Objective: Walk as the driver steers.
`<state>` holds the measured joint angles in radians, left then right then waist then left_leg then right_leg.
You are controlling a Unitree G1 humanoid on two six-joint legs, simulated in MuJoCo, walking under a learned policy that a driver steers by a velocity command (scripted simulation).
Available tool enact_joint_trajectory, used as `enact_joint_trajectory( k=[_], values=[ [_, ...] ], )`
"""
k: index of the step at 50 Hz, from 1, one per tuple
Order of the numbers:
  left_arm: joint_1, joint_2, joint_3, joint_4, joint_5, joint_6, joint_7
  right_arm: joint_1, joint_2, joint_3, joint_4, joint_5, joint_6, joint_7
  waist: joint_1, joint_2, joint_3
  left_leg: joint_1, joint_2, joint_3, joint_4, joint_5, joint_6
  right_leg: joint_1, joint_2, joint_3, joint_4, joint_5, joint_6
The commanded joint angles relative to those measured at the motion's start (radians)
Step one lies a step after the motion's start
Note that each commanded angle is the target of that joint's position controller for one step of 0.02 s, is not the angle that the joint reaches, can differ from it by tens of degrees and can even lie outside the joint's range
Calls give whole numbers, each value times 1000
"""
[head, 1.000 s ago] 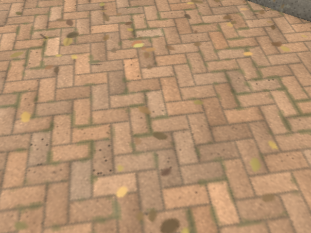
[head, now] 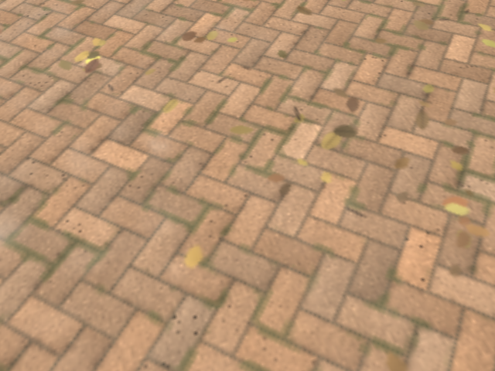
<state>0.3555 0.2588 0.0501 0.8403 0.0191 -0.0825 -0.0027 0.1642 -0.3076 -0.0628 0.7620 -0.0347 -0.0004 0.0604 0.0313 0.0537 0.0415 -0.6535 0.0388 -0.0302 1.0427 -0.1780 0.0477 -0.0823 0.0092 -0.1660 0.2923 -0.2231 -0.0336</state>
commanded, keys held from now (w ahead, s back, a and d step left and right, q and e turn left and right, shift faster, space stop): w+q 0.40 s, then w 0.60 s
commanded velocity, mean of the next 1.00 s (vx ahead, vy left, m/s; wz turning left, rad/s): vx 0.50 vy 0.00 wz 0.37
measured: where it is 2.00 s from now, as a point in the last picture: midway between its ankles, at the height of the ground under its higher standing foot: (182, 224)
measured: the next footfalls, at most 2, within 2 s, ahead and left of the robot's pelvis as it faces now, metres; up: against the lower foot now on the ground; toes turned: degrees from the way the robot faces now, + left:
left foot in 0.22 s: +0.27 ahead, +0.12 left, +0.00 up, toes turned +12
right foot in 0.78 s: +0.63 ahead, +0.06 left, +0.00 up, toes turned +18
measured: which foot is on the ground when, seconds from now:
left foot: up 0.00-0.20, down 0.22-0.78, up 0.80-1.00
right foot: down 0.00-0.24, up 0.26-0.76, down 0.78-1.00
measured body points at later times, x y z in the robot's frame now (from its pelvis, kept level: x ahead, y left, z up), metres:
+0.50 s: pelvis +0.26 +0.07 +0.00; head +0.29 +0.10 +0.45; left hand +0.33 +0.36 -0.12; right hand +0.38 -0.19 -0.12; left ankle +0.23 +0.11 -0.75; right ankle +0.40 -0.08 -0.67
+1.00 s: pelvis +0.56 +0.11 +0.00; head +0.59 +0.11 +0.45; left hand +0.52 +0.38 -0.12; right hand +0.73 -0.11 -0.14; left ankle +0.51 +0.23 -0.67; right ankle +0.59 +0.04 -0.75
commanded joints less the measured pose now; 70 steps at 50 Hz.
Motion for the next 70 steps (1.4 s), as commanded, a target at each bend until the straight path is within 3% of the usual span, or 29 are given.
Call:
enact_joint_trajectory(
  k=[1, 8, 11, 12, 13, 14, 16, 17, 19, 22, 33, 36, 38, 39, 40, 41, 42, 43, 45, 48, 54, 59, 62, 64, 65, 66, 67, 68, 70],
  values=[
    [-20, 105, 20, -48, -2, -17, -1, -79, 1, 14, -91, 3, -13, 17, -13, -142, 16, -16, 22, 30, -148, 130, -6, -9, -237, 67, -134, 362, -100],
    [65, 173, 34, 1, 0, 10, 18, -195, -13, 18, -146, -13, -11, 21, 3, -149, 20, 124, -46, 156, -419, -5, 73, 149, -285, -47, 5, 721, -66],
    [59, 203, 35, -5, -2, 37, 24, 110, -73, -19, -55, -26, -26, -6, -135, -116, -168, 521, -147, 150, -537, -62, 155, 66, -269, -97, 487, 846, -38],
    [79, 148, 20, -52, -10, 34, 15, 231, -173, -51, -33, -34, -23, -24, -168, 23, -293, 828, 68, -153, -574, -230, 231, -228, -223, -102, 813, 440, 5],
    [41, 106, 16, -130, -5, 28, 0, 192, -256, -71, -60, 5, -12, -34, -111, 198, -365, 1003, 307, -685, -706, -161, 348, -581, -15, 1, 1128, -324, 62],
    [-82, 167, 26, -154, 7, 23, -2, 229, -233, -69, -60, 17, -3, -44, -165, 33, -304, 974, 289, -622, -736, 8, 341, -688, -48, 160, 1152, -258, 56],
    [-78, 123, 9, -143, -6, 9, -3, 153, -137, -44, -30, 27, -14, -57, -73, -50, -96, 712, 210, -379, -747, 251, 278, -628, -130, 177, 973, -140, 43],
    [-70, 122, 11, -141, 10, 22, -2, 117, -113, -35, -29, 30, -23, -61, -33, -52, -63, 618, 157, -319, -760, 307, 251, -566, -146, 187, 908, -142, 50],
    [-20, 116, 10, -124, 33, 57, -8, 84, -91, -25, -40, 33, -41, -57, 7, -33, -74, 527, 108, -266, -788, 348, 243, -478, -144, 180, 852, -132, 68],
    [-68, 93, 7, -137, 28, 74, -18, 132, -109, -30, -19, 30, -56, -50, -1, -31, -52, 485, 79, -238, -844, 286, 239, -507, -137, 159, 752, -30, 84],
    [-403, 80, -6, -235, 13, 52, -33, 339, -102, -15, 82, 20, -73, -66, -126, -1, 37, 732, 110, -217, -826, 440, 167, -621, -76, 127, 360, 198, 28],
    [-347, 93, -1, -227, 10, 41, -30, 309, -120, -14, 95, 13, -74, -77, -77, 19, 36, 737, 128, -200, -769, 620, 133, -472, -31, 117, 271, 115, -21],
    [-145, 127, 18, -160, 8, 32, -9, 281, -140, -16, 102, 10, -77, -76, 14, 12, -67, 721, 94, -160, -548, 879, 102, -207, 40, 88, 220, 56, -60],
    [14, 155, 30, -118, 17, 22, 5, 267, -131, -12, 99, 14, -81, -73, 91, -18, -157, 609, 54, -125, -339, 767, 85, 26, -21, 142, 185, 89, -93],
    [152, 251, 50, -107, 41, 16, 19, 306, -51, 9, 62, 34, -87, -69, 112, -161, -305, 379, -42, -71, -6, 380, 55, 294, -283, 476, 166, -37, -165],
    [142, 289, 64, -84, 32, 25, 6, 406, -30, 8, 77, 44, -84, -66, 48, -332, -347, 134, -202, -58, 232, -350, 33, 384, -448, 892, 29, 20, -275],
    [45, 200, 46, -93, 0, 32, -3, 321, -86, 0, 81, 9, -77, -70, 18, -156, -191, 62, -120, -117, 277, -273, 47, 242, -395, 832, -3, -88, -249],
    [-40, 137, 30, -104, -7, 31, -8, 246, -81, 1, 68, 8, -78, -61, -1, -88, -78, 64, -77, -100, 233, -189, 45, 101, -356, 667, -26, -68, -229],
    [-77, 91, 14, -88, -1, 20, -9, 203, -55, 9, 58, 1, -66, -48, -33, -97, -13, 105, -20, -63, 143, -136, 35, -29, -267, 483, -75, 95, -185],
    [-28, 95, 13, -42, -9, -5, -13, 213, -23, 19, 65, -8, -45, -33, -56, -127, -22, 131, 3, -21, 81, -104, 8, -68, -227, 372, -116, 263, -183],
    [49, 100, 12, 19, -18, -10, -17, -45, 14, 44, -12, -3, -45, -20, -13, -124, 29, 42, 43, 63, -235, 110, -36, -42, -158, 224, -162, 385, -160],
    [117, 124, 15, 61, -11, -7, -9, -177, 9, 51, -45, 5, -51, -22, 24, -126, 31, 111, 10, 93, -434, 169, -15, 48, -197, 217, -125, 463, -142],
    [105, 138, 17, 76, -3, 2, 2, -156, -16, 41, -43, 2, -58, -30, -4, -131, 23, 173, -19, 92, -495, 63, 26, 129, -233, 220, -36, 620, -128],
    [93, 138, 14, 85, -5, 10, 5, 51, -47, 21, 26, -9, -76, -44, -99, -99, -82, 450, -66, 97, -594, 48, 67, 94, -189, 199, 220, 759, -100],
    [83, 114, 4, 61, -12, 7, 3, 225, -106, 1, 67, -29, -87, -57, -166, -39, -198, 708, 69, -42, -606, 4, 111, -70, -146, 175, 460, 545, -83],
    [178, -1, -23, 22, -46, 6, -4, 307, -211, -29, 71, -46, -81, -68, -140, 177, -345, 999, 380, -481, -663, -87, 223, -418, 12, 92, 829, -54, -35],
    [148, 113, 8, 44, -20, 17, 9, 275, -171, -26, 70, -1, -66, -63, -140, 96, -337, 918, 405, -609, -747, -123, 237, -504, 28, 194, 949, -285, -49],
    [84, 121, 17, 32, -15, 20, 6, 176, -111, -9, 60, 10, -64, -62, -98, 40, -178, 784, 356, -445, -773, -145, 209, -537, -27, 228, 955, -213, -57],
    [40, 77, 12, 38, -11, 29, -4, 85, -20, 13, 58, 11, -80, -62, -54, 16, -31, 579, 270, -225, -847, 38, 144, -486, -82, 219, 865, -119, -46]
  ],
)
Keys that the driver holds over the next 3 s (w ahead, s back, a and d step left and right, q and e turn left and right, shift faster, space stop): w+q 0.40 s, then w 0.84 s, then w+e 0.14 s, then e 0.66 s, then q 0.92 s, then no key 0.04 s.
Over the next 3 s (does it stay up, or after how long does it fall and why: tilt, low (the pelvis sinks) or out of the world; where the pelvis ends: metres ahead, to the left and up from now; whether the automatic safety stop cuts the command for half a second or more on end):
stays up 0.88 0.28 -0.01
